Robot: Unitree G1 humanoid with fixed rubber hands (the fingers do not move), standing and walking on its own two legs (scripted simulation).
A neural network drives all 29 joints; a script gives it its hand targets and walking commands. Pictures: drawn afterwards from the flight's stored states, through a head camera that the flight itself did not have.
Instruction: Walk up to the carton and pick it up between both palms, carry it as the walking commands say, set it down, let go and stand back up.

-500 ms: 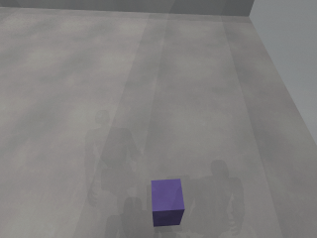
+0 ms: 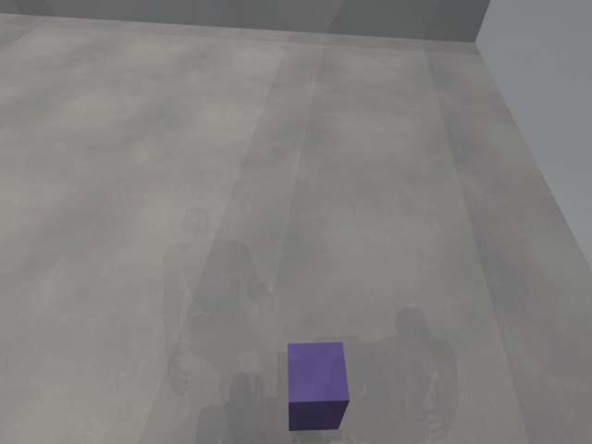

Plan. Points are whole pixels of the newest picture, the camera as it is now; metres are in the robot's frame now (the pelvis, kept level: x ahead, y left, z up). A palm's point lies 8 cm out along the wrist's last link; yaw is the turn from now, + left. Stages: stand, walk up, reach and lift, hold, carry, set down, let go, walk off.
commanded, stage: walk up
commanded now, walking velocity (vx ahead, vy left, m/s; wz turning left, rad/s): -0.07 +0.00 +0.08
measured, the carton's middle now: (314, 389) +0.40 -0.03 -0.62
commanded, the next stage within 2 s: none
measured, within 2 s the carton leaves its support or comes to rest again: neither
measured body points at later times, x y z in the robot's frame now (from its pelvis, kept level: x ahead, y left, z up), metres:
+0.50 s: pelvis +0.00 +0.00 +0.00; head +0.01 +0.02 +0.45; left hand -0.04 +0.23 -0.17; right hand +0.04 -0.23 -0.15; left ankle +0.07 +0.07 -0.74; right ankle -0.07 -0.13 -0.73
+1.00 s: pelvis +0.00 +0.00 +0.00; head +0.01 +0.01 +0.45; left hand -0.03 +0.23 -0.17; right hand +0.05 -0.23 -0.15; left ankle +0.07 +0.07 -0.74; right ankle -0.07 -0.13 -0.73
